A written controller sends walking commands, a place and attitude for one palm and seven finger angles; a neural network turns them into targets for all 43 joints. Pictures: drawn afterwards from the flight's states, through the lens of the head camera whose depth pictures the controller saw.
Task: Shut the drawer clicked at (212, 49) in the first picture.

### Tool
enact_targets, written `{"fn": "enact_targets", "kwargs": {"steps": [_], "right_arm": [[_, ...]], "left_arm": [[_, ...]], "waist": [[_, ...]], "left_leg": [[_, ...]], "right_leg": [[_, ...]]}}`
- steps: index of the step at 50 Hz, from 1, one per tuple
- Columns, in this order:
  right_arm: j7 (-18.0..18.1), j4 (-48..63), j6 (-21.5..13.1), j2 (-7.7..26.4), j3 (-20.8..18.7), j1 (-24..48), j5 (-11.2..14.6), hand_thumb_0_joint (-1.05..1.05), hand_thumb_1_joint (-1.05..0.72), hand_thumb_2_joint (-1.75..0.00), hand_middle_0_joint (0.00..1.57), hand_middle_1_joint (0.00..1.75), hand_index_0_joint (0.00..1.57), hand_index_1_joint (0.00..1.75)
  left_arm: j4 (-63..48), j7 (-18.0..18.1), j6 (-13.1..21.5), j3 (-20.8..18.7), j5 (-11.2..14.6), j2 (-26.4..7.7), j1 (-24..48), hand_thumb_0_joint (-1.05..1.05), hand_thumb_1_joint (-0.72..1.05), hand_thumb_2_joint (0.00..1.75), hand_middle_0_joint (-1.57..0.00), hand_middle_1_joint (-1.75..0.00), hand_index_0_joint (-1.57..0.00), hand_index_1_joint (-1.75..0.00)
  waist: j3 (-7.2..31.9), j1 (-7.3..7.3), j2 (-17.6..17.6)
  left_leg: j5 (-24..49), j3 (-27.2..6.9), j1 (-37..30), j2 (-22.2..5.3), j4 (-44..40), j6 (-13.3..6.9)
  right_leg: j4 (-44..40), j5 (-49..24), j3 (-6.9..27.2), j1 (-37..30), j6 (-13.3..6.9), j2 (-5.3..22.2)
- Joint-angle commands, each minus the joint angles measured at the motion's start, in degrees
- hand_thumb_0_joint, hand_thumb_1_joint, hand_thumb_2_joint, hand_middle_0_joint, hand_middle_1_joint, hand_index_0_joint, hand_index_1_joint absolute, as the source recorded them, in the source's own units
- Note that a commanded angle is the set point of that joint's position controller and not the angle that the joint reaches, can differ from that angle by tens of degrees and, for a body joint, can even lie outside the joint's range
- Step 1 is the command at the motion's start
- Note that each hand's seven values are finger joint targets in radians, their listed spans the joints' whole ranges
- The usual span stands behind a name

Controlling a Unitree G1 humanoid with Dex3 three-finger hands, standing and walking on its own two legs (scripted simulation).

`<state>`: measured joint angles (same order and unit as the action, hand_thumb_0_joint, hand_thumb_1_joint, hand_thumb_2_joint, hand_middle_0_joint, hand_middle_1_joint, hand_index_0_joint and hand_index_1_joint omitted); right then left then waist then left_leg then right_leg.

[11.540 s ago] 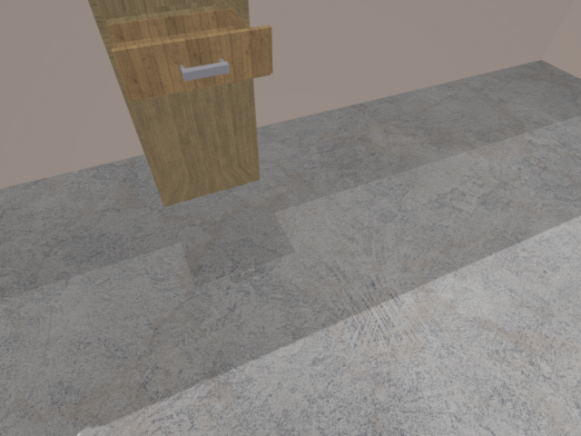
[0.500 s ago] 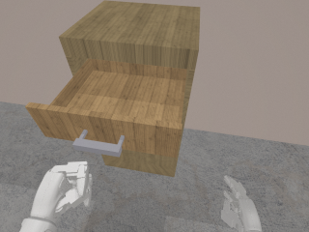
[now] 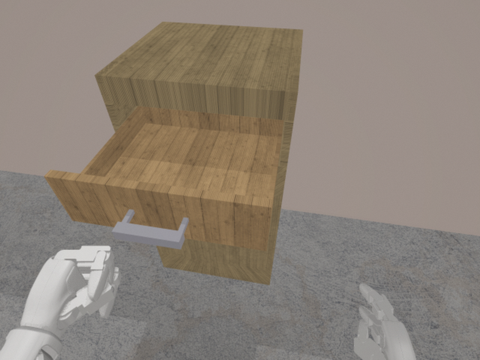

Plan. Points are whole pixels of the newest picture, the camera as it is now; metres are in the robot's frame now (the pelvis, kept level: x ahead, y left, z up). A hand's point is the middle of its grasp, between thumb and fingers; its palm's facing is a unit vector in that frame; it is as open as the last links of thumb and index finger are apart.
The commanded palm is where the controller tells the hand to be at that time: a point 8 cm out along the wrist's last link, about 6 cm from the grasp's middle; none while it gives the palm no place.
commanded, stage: raise the hand and make a fist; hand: left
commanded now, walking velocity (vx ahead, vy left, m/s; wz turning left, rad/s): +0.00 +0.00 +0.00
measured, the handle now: (153, 226) +0.35 +0.21 +0.02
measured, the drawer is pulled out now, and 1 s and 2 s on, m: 0.28 0.28 0.27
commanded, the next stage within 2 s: bring the fist close to the handle in 0.10 s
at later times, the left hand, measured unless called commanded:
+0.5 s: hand (118, 291) +0.19 +0.19 +0.09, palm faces -0.02 -1.00 -0.09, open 3.3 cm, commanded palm +0.16 +0.24 +0.09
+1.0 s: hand (147, 273) +0.24 +0.18 +0.04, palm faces -0.07 -1.00 -0.06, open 3.3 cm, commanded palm +0.22 +0.23 +0.04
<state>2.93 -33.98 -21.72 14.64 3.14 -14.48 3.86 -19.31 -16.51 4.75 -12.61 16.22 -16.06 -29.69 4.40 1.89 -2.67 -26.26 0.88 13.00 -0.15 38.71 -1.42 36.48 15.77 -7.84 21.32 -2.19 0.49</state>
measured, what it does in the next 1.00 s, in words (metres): stands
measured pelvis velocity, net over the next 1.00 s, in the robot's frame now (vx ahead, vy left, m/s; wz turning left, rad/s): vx -0.02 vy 0.00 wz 0.00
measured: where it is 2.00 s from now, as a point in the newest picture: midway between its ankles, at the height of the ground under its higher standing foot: outside the picture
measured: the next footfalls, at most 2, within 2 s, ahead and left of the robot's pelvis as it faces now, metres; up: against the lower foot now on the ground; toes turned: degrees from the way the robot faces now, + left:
none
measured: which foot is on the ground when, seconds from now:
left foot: down 0.00-1.00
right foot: down 0.00-1.00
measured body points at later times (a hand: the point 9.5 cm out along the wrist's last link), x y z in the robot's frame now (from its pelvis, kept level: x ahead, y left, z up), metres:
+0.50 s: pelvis -0.02 -0.01 +0.00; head -0.02 -0.02 +0.45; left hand +0.18 +0.25 +0.10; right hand +0.16 -0.24 -0.06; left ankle -0.06 +0.10 -0.72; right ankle +0.04 -0.10 -0.72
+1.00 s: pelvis -0.02 +0.00 -0.02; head +0.02 -0.01 +0.43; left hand +0.24 +0.23 +0.05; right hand +0.14 -0.24 -0.09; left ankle -0.06 +0.10 -0.72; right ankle +0.04 -0.10 -0.72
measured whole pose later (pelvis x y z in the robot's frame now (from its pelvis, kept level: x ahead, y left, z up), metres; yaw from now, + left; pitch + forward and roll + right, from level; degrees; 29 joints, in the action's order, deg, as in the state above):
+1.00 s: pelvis -0.02 +0.00 -0.02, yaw +0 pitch +7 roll +0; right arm 2.6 -35.2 -19.5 15.3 2.7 -15.5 1.4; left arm 8.3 -16.6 16.4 -10.3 13.9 -13.9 -9.4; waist 3.7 -1.1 -1.5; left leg -27.5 1.6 26.6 0.9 46.8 -1.8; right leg 44.3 16.6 -7.0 35.1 -2.3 2.0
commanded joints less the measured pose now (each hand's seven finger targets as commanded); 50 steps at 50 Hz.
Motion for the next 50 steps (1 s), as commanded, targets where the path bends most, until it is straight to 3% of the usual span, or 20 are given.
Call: {"fn": "enact_targets", "kwargs": {"steps": [1,4,7,8,9,13,15,18,19,22,27,30,31,33,35,38,40,43,49,50], "right_arm": [[0.3,9.8,-4.8,5.6,-2.2,7.7,0.0,0.0,-0.9,-0.9,0.2,0.3,0.2,0.3],[0.5,9.6,-5.1,5.8,-2.1,8.0,0.2,0.0,-0.9,-0.9,0.2,0.3,0.2,0.3],[0.8,9.1,-5.2,5.9,-2.4,7.9,0.2,0.0,-0.9,-0.9,0.2,0.3,0.2,0.3],[0.9,9.1,-5.2,6.2,-2.3,8.5,0.3,0.0,-0.9,-0.9,0.2,0.3,0.2,0.3],[1.0,9.2,-5.4,5.9,-2.0,8.4,0.3,0.0,-0.9,-0.9,0.2,0.3,0.2,0.3],[1.8,7.9,-5.5,6.8,-2.1,7.8,0.3,0.0,-0.9,-0.9,0.2,0.3,0.2,0.3],[1.9,7.4,-5.7,7.0,-2.1,7.5,0.1,0.0,-0.9,-0.9,0.2,0.3,0.2,0.3],[1.7,7.1,-5.9,7.6,-2.5,6.9,-0.3,0.0,-0.9,-0.9,0.2,0.3,0.2,0.3],[1.6,7.2,-6.0,7.3,-2.5,6.9,-0.5,0.0,-0.9,-0.9,0.2,0.3,0.2,0.3],[1.2,7.1,-5.8,7.4,-2.8,6.4,-0.9,0.0,-0.9,-0.9,0.2,0.3,0.2,0.3],[1.0,6.8,-4.9,7.7,-3.0,5.9,-1.1,0.0,-0.9,-0.9,0.2,0.3,0.2,0.3],[0.9,7.0,-4.7,7.8,-3.2,5.3,-1.2,0.0,-0.9,-0.9,0.2,0.3,0.2,0.3],[0.9,6.8,-4.6,8.1,-3.3,4.8,-1.3,0.0,-0.9,-0.9,0.2,0.3,0.2,0.3],[0.9,6.7,-4.2,8.5,-3.4,4.7,-1.4,0.0,-0.9,-0.9,0.2,0.3,0.2,0.3],[0.7,7.1,-4.0,8.2,-3.3,4.5,-1.4,0.0,-0.9,-0.9,0.2,0.3,0.2,0.3],[0.7,6.9,-3.6,8.6,-3.5,3.8,-1.6,0.0,-0.9,-0.9,0.2,0.3,0.2,0.3],[0.5,7.3,-3.3,8.4,-3.4,3.7,-1.7,0.0,-0.9,-0.9,0.2,0.3,0.2,0.3],[0.5,7.4,-2.4,8.7,-3.7,3.0,-2.0,0.0,-0.9,-0.9,0.2,0.3,0.2,0.3],[0.0,7.5,-0.7,8.5,-3.8,2.2,-2.2,0.0,-0.9,-0.9,0.2,0.3,0.2,0.3],[-0.2,7.7,-0.6,8.3,-3.7,2.3,-2.1,0.0,-0.9,-0.9,0.2,0.3,0.2,0.3]], "left_arm": [[-11.7,0.1,5.1,-5.4,1.2,-7.0,3.1,0.0,0.9,0.9,-1.4,-1.6,-1.4,-1.6],[-11.3,-0.2,5.0,-5.1,1.3,-7.3,4.6,0.0,0.9,0.9,-1.4,-1.6,-1.4,-1.6],[-9.5,-0.5,4.9,-7.5,1.6,-8.8,4.4,0.0,0.9,0.9,-1.4,-1.6,-1.4,-1.6],[-9.2,-0.6,4.9,-8.0,1.5,-9.5,5.0,0.0,0.9,0.9,-1.4,-1.6,-1.4,-1.6],[-10.1,-0.9,5.0,-6.7,1.7,-8.5,6.5,0.0,0.9,0.9,-1.4,-1.6,-1.4,-1.6],[-4.0,-1.7,5.1,-6.7,2.5,-8.1,10.6,0.0,0.9,0.9,-1.4,-1.6,-1.4,-1.6],[-2.0,-2.2,5.6,-5.3,2.2,-7.4,12.5,0.0,0.9,0.9,-1.4,-1.6,-1.4,-1.6],[-1.6,-2.5,7.1,-5.3,1.6,-8.5,15.6,0.0,0.9,0.9,-1.4,-1.6,-1.4,-1.6],[-1.0,-2.4,7.6,-6.4,1.3,-9.6,15.4,0.0,0.9,0.9,-1.4,-1.6,-1.4,-1.6],[1.6,-2.3,8.9,-7.3,1.3,-9.5,14.3,0.0,0.9,0.9,-1.4,-1.6,-1.4,-1.6],[4.9,-2.3,10.4,-5.8,1.3,-7.9,17.1,0.0,0.9,0.9,-1.4,-1.6,-1.4,-1.6],[5.9,-2.1,11.4,-3.2,0.8,-6.2,19.3,0.0,0.9,0.9,-1.4,-1.6,-1.4,-1.6],[7.2,-1.8,11.6,-4.5,0.6,-7.7,20.0,0.0,0.9,0.9,-1.4,-1.6,-1.4,-1.6],[8.1,-1.5,12.4,-5.1,0.1,-8.7,20.7,0.0,0.9,0.9,-1.4,-1.6,-1.4,-1.6],[8.4,-1.4,13.0,-2.7,-0.2,-6.5,22.2,0.0,0.9,0.9,-1.4,-1.6,-1.4,-1.6],[10.0,-0.6,13.9,-3.1,-0.6,-7.4,24.1,0.0,0.9,0.9,-1.4,-1.6,-1.4,-1.6],[11.4,-0.5,14.3,-1.4,-0.8,-5.7,25.1,0.0,0.9,0.9,-1.4,-1.6,-1.4,-1.6],[13.2,0.2,15.0,-3.0,-1.4,-7.6,26.0,0.0,0.9,0.9,-1.4,-1.6,-1.4,-1.6],[17.2,0.2,16.4,-2.6,-1.6,-6.6,28.4,0.0,0.9,0.9,-1.4,-1.6,-1.4,-1.6],[17.3,-0.1,16.7,-0.5,-1.6,-4.7,29.3,0.0,0.9,0.9,-1.4,-1.6,-1.4,-1.6]], "waist": [[2.0,0.92,0.5],[1.0,0.63,-0.6],[1.6,0.83,2.3],[1.1,0.9,0.7],[0.7,0.64,-0.6],[-1.6,-0.52,3.2],[-2.4,-0.82,1.6],[1.6,-1.21,0.5],[2.1,-0.54,0.0],[4.0,-0.2,2.2],[3.2,-0.91,-0.1],[4.0,-1.84,1.7],[4.0,-1.66,2.2],[4.7,-1.57,1.8],[5.3,-1.92,-0.3],[6.2,-2.29,1.2],[5.9,-2.31,0.7],[8.0,-2.11,1.7],[9.6,-2.59,2.0],[9.6,-2.85,1.0]], "left_leg": [[18.4,-2.9,8.1,0.0,-7.5,1.2],[16.4,-2.6,8.3,0.1,-7.7,1.0],[15.4,-2.6,8.8,0.1,-7.5,0.7],[14.4,-2.6,8.8,0.1,-7.6,0.7],[13.9,-2.6,8.6,0.2,-7.8,0.7],[10.0,-2.7,10.4,0.2,-7.0,0.4],[9.4,-2.7,10.7,0.4,-6.8,0.3],[10.2,-2.5,10.5,0.7,-5.6,0.0],[11.2,-2.5,11.2,0.7,-5.6,0.1],[13.5,-2.3,12.3,0.7,-5.1,0.2],[12.6,-2.0,13.8,0.9,-4.5,0.4],[11.8,-2.3,14.3,0.9,-4.0,0.2],[11.4,-2.5,15.0,0.8,-3.9,0.3],[11.0,-2.6,15.6,0.9,-3.6,0.4],[11.3,-2.7,15.6,0.9,-3.5,0.5],[10.8,-3.0,16.6,0.8,-2.8,0.6],[10.9,-3.2,17.4,0.8,-2.7,0.8],[12.2,-3.2,18.4,0.7,-1.8,0.9],[13.8,-2.8,20.5,0.9,0.2,1.2],[14.2,-2.8,20.4,0.9,0.5,1.3]], "right_leg": [[-5.1,-9.4,4.6,-10.0,0.5,0.4],[-6.0,-7.3,5.3,-9.3,0.5,0.6],[-6.9,-5.1,6.4,-9.7,0.8,0.7],[-7.1,-3.6,6.6,-9.4,0.7,0.6],[-7.4,-2.9,6.7,-8.9,0.7,0.8],[-9.2,4.0,8.2,-6.5,1.2,0.9],[-9.2,5.5,8.3,-5.7,1.1,1.1],[-8.1,4.1,8.5,-6.5,1.3,1.5],[-7.8,3.1,8.7,-7.5,1.1,1.8],[-6.3,-0.9,8.2,-8.7,1.2,1.8],[-5.3,-0.9,7.7,-6.7,1.1,1.9],[-4.5,-0.1,7.4,-5.4,1.3,1.7],[-4.2,0.4,7.3,-5.1,1.3,1.7],[-3.4,1.1,7.2,-4.8,1.1,1.6],[-2.3,-0.3,6.6,-4.0,1.0,1.6],[-1.0,-0.1,6.2,-2.8,1.1,1.4],[-0.2,-0.7,6.0,-2.0,1.0,1.4],[1.4,-2.4,5.8,-2.0,0.9,1.3],[3.6,-4.8,5.8,-0.7,0.8,1.4],[4.0,-5.4,5.7,0.1,0.8,1.4]]}}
